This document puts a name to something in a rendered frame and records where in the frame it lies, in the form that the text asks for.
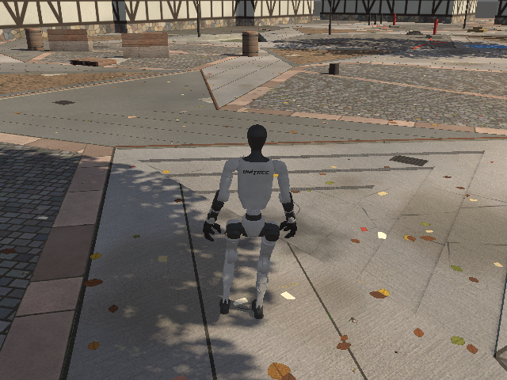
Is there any left robot forearm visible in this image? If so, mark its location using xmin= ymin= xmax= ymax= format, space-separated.
xmin=206 ymin=190 xmax=224 ymax=224

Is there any robot left upper arm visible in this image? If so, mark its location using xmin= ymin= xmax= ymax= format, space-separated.
xmin=217 ymin=158 xmax=240 ymax=202

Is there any robot right upper arm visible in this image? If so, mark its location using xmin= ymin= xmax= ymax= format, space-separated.
xmin=273 ymin=160 xmax=291 ymax=203

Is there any right robot forearm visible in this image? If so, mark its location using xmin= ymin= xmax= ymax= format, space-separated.
xmin=282 ymin=192 xmax=295 ymax=223

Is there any robot left thigh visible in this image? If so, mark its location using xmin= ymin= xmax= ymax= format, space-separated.
xmin=226 ymin=219 xmax=242 ymax=264

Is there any robot right hand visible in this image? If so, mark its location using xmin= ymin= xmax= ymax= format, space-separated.
xmin=280 ymin=221 xmax=297 ymax=238

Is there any robot left hand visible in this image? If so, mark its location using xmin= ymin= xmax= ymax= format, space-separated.
xmin=203 ymin=221 xmax=221 ymax=241

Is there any robot thigh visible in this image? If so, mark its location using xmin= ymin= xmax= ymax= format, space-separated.
xmin=257 ymin=221 xmax=280 ymax=274
xmin=226 ymin=219 xmax=242 ymax=264

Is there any robot right thigh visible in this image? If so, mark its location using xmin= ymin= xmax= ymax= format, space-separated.
xmin=257 ymin=221 xmax=280 ymax=274

